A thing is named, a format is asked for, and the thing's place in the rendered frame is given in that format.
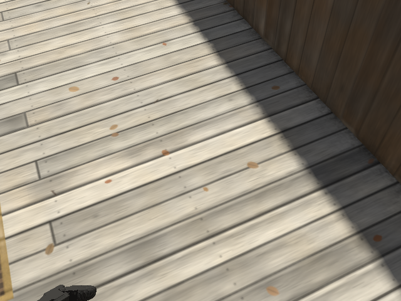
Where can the left robot hand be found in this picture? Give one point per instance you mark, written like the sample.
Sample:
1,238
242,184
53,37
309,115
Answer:
72,293

